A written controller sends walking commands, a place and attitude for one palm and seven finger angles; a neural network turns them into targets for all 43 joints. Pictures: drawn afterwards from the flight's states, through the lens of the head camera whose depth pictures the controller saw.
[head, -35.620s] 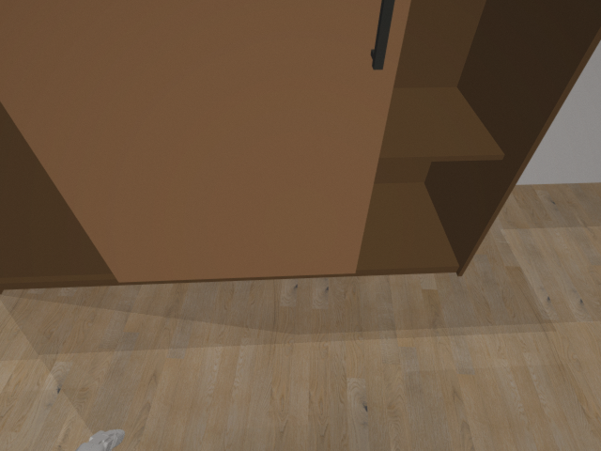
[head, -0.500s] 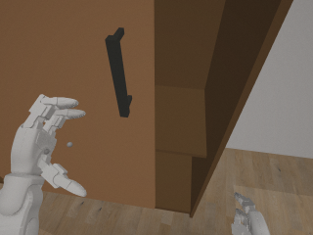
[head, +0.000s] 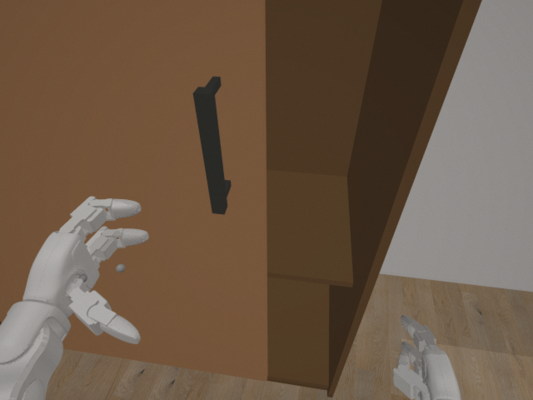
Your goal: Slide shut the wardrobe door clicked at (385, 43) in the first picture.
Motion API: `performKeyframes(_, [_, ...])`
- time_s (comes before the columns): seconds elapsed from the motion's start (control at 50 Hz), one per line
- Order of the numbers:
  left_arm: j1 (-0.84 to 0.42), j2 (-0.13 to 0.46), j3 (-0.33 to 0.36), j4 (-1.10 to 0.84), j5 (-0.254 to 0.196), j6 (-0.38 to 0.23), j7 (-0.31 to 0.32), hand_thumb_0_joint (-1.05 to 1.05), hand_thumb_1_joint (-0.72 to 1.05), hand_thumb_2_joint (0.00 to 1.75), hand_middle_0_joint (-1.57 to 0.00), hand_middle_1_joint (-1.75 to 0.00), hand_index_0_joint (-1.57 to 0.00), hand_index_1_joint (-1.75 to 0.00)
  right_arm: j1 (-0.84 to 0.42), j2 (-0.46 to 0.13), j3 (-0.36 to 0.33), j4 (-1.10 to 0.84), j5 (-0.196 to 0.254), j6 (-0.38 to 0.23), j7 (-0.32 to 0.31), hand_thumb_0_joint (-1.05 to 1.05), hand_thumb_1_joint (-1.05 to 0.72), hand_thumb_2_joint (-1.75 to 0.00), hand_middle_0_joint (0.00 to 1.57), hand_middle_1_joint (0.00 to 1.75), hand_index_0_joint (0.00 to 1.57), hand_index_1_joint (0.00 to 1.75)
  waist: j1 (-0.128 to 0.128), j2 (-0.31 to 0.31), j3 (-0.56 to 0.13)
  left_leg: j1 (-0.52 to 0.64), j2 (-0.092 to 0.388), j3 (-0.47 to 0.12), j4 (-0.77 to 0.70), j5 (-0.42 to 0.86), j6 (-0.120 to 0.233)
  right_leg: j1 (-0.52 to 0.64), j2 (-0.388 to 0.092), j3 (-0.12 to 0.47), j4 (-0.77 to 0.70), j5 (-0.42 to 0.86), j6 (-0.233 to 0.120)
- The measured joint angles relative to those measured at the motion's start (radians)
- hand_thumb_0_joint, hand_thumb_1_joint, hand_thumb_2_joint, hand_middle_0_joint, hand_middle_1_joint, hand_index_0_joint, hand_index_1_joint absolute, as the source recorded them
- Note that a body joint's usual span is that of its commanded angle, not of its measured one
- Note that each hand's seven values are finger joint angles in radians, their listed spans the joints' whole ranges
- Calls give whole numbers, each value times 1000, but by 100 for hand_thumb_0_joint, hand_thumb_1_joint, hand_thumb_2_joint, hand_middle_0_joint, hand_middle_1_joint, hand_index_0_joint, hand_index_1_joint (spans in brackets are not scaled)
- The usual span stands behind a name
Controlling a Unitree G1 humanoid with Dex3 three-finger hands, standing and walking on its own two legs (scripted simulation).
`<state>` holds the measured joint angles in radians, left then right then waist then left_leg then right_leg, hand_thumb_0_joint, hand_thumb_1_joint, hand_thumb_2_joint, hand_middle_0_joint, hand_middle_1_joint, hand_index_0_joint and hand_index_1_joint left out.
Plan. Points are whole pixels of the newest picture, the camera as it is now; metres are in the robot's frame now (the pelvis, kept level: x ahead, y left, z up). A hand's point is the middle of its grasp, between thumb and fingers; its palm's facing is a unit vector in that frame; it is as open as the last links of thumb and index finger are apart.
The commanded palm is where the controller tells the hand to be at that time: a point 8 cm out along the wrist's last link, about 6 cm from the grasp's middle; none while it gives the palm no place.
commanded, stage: draw the hand back to the body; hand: left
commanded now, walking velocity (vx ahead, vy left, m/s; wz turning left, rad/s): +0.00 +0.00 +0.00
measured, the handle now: (217, 150) +0.38 +0.13 +0.23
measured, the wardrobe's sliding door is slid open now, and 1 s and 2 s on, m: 0.21 0.21 0.21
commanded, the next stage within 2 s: step back with the hand held close in 1.10 s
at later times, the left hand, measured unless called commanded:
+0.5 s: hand (78, 273) +0.19 +0.26 +0.16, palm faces +0.43 -0.83 -0.35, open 11.0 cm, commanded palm +0.14 +0.30 +0.18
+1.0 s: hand (67, 281) +0.19 +0.27 +0.16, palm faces +0.48 -0.80 -0.36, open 7.5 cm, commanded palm +0.14 +0.30 +0.18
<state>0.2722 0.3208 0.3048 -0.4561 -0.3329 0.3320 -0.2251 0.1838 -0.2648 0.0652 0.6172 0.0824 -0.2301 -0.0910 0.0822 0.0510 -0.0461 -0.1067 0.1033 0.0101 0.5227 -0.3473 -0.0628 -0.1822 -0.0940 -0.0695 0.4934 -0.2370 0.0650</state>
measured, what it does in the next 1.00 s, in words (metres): stands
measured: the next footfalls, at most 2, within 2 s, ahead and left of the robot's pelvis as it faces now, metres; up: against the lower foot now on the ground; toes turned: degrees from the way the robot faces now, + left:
none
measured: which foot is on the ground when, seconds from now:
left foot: down 0.00-1.00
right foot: down 0.00-1.00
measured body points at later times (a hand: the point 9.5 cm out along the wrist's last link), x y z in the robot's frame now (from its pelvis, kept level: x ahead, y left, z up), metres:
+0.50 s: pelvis +0.00 +0.02 +0.00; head -0.02 +0.01 +0.45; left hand +0.17 +0.30 +0.18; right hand +0.16 -0.21 -0.09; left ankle -0.04 +0.16 -0.73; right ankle +0.02 -0.16 -0.73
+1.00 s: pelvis +0.00 +0.01 +0.00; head -0.02 +0.00 +0.45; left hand +0.15 +0.31 +0.18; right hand +0.18 -0.22 -0.08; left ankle -0.04 +0.16 -0.73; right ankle +0.02 -0.16 -0.73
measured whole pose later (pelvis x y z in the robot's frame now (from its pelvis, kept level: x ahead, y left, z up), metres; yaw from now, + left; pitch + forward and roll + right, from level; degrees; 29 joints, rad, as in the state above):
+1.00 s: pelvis +0.00 +0.01 +0.00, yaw -1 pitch -5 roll -1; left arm 0.49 0.31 0.32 -0.42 -0.04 -0.14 0.16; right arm 0.21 -0.21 -0.02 0.67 -0.03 -0.15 -0.07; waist 0.08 0.05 0.04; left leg -0.04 0.09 0.03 0.47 -0.33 -0.05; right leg -0.12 -0.10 -0.05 0.42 -0.20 0.08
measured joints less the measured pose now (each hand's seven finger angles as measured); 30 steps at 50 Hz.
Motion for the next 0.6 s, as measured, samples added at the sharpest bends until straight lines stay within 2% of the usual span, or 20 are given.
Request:
performKeyframes(0.04, [12, 6, 4, -7, 7, 2, 10, -1, -52, 21, -25, -113, -26, -113, -3, 3, -1, -8, -3, 2, 1, 1, -90, -90, 21, 30, 21, 30, -3, -4, 4, 2, 1, 1, 0, 1, -1, 2, 2, 1, -2, 2, -1])
performKeyframes(0.06, [27, 11, -4, -20, 44, -29, 47, -1, -51, 22, -25, -112, -26, -112, -3, 6, -7, -13, -18, 0, 5, 1, -90, -90, 21, 30, 21, 30, -5, -4, 8, 2, 3, 1, 1, 1, -2, 5, 4, 1, -6, 5, 0])
performKeyframes(0.08, [54, 13, -10, -34, 84, -85, 99, -1, -49, 23, -25, -111, -26, -111, -3, 11, -14, -18, -36, -5, 10, 1, -90, -90, 21, 30, 21, 30, -9, -2, 13, 0, 6, 3, 3, 0, -2, 4, 7, 3, -12, 9, 0])
performKeyframes(0.14, [139, -1, -6, -71, 164, -234, 227, -1, -42, 26, -25, -107, -25, -107, 5, 26, -30, -27, -67, -8, 25, 1, -90, -90, 21, 30, 21, 30, -13, -2, 29, -7, 11, 11, 4, 1, -2, -1, 13, 11, -25, 22, 0])
performKeyframes(0.2, [188, -17, -9, -78, 213, -338, 299, -1, -33, 31, -25, -101, -25, -102, 25, 36, -45, -12, -84, 3, 32, 1, -90, -90, 21, 30, 21, 30, -5, -4, 48, -9, 7, 13, 1, 5, 2, 1, 10, 12, -36, 30, 3])
performKeyframes(0.26, [203, -27, -20, -56, 244, -402, 340, -1, -24, 35, -24, -96, -25, -96, 43, 44, -52, 19, -94, 20, 32, 1, -90, -90, 21, 30, 21, 30, 3, -5, 65, -6, -1, 12, -4, 9, 7, 7, 2, 11, -44, 35, 7])
performKeyframes(0.32, [199, -32, -29, -20, 268, -435, 364, -1, -14, 40, -24, -90, -24, -90, 53, 52, -56, 50, -102, 33, 30, 1, -90, -90, 21, 30, 21, 30, 3, -6, 77, 0, -10, 13, -9, 12, 12, 13, -6, 13, -49, 37, 10])
performKeyframes(0.42, [200, -23, -36, 8, 291, -460, 382, -1, 4, 49, -23, -80, -24, -80, 62, 62, -63, 77, -111, 44, 29, 1, -90, -90, 21, 30, 21, 30, -12, -5, 81, 18, -19, 23, -18, 10, 18, 25, -14, 22, -53, 36, 13])
performKeyframes(0.52, [213, 1, -16, 14, 297, -481, 379, 0, 22, 57, -23, -69, -24, -69, 60, 66, -71, 77, -112, 55, 31, 1, -90, -90, 21, 30, 21, 30, -26, -5, 71, 37, -22, 35, -26, 5, 21, 34, -16, 33, -54, 33, 15])
performKeyframes(0.6, [220, 10, 10, 29, 294, -489, 373, 0, 36, 64, -23, -61, -23, -61, 51, 64, -78, 67, -108, 69, 33, 1, -90, -90, 21, 30, 21, 30, -27, -9, 66, 47, -21, 42, -32, 4, 21, 39, -14, 40, -57, 32, 16])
